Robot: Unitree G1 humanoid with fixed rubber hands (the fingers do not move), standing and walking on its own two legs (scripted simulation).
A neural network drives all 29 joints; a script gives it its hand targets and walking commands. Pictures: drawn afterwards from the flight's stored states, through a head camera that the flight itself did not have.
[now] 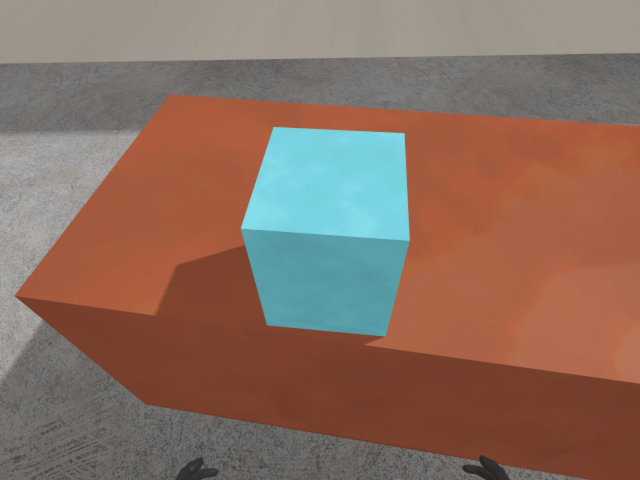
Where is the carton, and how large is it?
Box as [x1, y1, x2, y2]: [241, 127, 409, 336]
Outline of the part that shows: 273,127 241,226 241,231 267,324 385,336 409,241 404,134 388,132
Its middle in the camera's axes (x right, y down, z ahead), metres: +0.02 +0.00 +0.61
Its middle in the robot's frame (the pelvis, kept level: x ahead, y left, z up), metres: +0.45 +0.01 +0.01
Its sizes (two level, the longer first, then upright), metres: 0.210 0.200 0.250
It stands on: a pedestal, 0.65 m high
